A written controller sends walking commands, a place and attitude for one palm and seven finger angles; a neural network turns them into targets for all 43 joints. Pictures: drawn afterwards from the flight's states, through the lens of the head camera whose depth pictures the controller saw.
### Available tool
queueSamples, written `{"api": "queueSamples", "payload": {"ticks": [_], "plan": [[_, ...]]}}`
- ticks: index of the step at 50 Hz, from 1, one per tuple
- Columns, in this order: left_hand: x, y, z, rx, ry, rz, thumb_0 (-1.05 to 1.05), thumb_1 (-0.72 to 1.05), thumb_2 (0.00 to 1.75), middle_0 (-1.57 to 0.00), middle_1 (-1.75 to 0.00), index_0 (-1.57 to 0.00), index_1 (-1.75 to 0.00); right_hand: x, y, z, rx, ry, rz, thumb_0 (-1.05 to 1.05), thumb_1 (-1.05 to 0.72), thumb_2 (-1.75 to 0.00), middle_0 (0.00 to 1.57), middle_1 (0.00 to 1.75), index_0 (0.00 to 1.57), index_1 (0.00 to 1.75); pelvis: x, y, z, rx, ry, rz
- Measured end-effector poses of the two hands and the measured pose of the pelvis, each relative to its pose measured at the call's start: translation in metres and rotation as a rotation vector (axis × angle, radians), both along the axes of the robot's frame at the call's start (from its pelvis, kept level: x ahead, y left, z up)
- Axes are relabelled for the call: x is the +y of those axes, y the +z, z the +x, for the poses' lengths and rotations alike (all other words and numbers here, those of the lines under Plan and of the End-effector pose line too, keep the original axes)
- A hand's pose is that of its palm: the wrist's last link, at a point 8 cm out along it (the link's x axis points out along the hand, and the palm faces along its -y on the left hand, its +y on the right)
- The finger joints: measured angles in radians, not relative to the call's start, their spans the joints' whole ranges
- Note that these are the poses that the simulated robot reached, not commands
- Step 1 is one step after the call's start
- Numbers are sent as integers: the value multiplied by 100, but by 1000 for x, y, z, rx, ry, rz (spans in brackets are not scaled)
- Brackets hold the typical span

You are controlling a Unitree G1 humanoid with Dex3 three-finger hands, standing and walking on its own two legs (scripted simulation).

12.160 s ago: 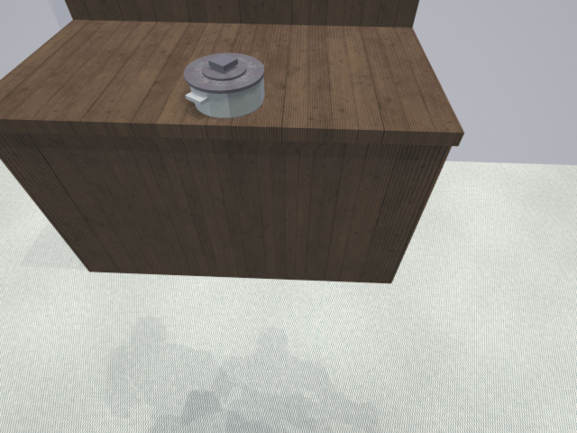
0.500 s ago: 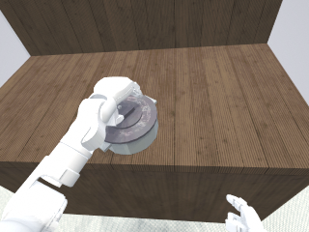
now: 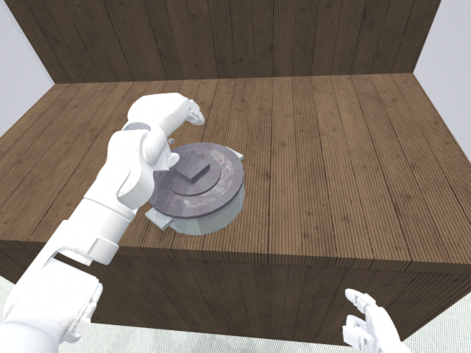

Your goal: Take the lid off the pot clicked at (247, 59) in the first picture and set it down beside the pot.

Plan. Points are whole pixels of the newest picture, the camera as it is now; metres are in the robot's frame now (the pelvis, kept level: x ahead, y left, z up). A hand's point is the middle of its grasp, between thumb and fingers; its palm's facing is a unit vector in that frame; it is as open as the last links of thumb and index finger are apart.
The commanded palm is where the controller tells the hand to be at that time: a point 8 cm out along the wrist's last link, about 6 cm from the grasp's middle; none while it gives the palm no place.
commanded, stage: move the open hand above the knob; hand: left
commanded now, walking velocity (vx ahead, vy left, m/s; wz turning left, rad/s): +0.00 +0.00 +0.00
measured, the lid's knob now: (191, 168) +0.43 +0.11 +0.09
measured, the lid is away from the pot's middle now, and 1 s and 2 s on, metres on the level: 0.00 0.00 0.00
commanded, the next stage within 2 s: none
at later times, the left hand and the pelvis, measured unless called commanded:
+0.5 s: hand (184, 166) +0.37 +0.10 +0.15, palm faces -0.14 +0.02 -0.99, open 10.1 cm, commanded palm +0.36 +0.13 +0.22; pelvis -0.01 +0.00 +0.00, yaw +0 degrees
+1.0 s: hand (176, 150) +0.41 +0.12 +0.16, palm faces -0.17 -0.06 -0.98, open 10.1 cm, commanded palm +0.37 +0.12 +0.22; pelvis -0.01 +0.00 +0.00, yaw -1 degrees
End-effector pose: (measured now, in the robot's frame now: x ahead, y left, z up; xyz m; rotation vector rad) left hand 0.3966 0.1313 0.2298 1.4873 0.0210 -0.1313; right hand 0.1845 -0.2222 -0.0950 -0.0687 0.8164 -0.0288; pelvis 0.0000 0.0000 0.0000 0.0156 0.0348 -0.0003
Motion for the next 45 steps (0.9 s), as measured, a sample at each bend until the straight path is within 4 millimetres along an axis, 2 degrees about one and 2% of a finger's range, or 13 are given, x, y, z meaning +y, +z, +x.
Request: {"api": "queueSamples", "payload": {"ticks": [7, 10, 13, 15, 18, 22, 26, 29, 31, 34, 38, 41, 45], "plan": [[-27, -31, -18, 98, -118, 52, 0, -32, 149, -85, -8, -85, -8, 9, 1, 1, -7, 8, 28, 1, -91, -90, 20, 29, 19, 30, 2, -1, -2, -10, -5, 1], [-28, -14, -17, 39, -144, 72, 0, -32, 149, -86, -8, -85, -8, 9, 1, -1, -23, -3, 11, 1, -91, -90, 20, 30, 19, 30, 2, -1, -3, -21, -8, 1], [-13, 7, -8, -23, -68, 28, 0, -32, 149, -86, -8, -85, -8, 9, -1, -6, -14, -5, 12, 1, -91, -90, 20, 29, 19, 30, 2, 0, -4, -17, -10, 2], [-2, 8, -5, -21, -8, -9, 0, -32, 149, -86, -8, -85, -8, 8, -2, -11, -2, -3, 22, 1, -91, -90, 20, 29, 19, 30, 2, 0, -4, -10, -12, 2], [1, -10, -13, 34, 8, -9, 0, -32, 149, -85, -8, -85, -8, 5, -2, -15, 13, -2, 36, 1, -91, -90, 20, 29, 19, 30, 2, 0, -4, -5, -13, 1], [-18, -31, -34, 91, -109, 39, 0, -32, 149, -85, -8, -84, -8, 2, 0, -13, 8, -5, 16, 1, -91, -90, 20, 30, 19, 30, 3, -1, -7, -23, -7, 0], [-26, -11, -35, 13, -169, 71, 0, -32, 149, -86, -8, -85, -8, 0, 2, -10, -19, -7, -16, 1, -91, -90, 20, 29, 19, 30, 2, -1, -10, -38, -4, 0], [-12, 6, -22, -37, -81, 20, 0, -32, 149, -86, -8, -86, -8, 1, 2, -12, -17, -9, -12, 1, -91, -90, 20, 29, 19, 30, 1, 0, -12, -30, -10, 2], [-2, 7, -18, -34, -18, -6, 0, -32, 149, -86, -8, -85, -8, 2, 2, -14, -14, -9, 3, 1, -91, -90, 20, 29, 19, 30, 0, 0, -12, -21, -13, 3], [0, -9, -22, 21, 6, 1, 0, -32, 149, -85, -8, -85, -8, 2, 2, -16, -6, -4, 27, 1, -91, -90, 20, 29, 19, 30, 0, 0, -12, -14, -12, 2], [-18, -33, -32, 96, -83, 46, 0, -32, 149, -85, -8, -85, -8, 1, 1, -15, -2, -6, 11, 1, -91, -90, 20, 30, 19, 30, 0, -1, -13, -25, -7, 1], [-23, -21, -28, 58, -127, 82, 0, -32, 149, -86, -8, -85, -8, -1, 1, -14, -20, -18, -15, 1, -91, -90, 20, 30, 19, 30, -1, -1, -14, -33, -6, 2], [-10, 4, -9, -6, -35, 36, 0, -32, 149, -86, -8, -86, -8, -3, -2, -18, -7, -28, -17, 1, -91, -90, 20, 29, 19, 30, -2, 0, -11, -21, -8, 3]]}}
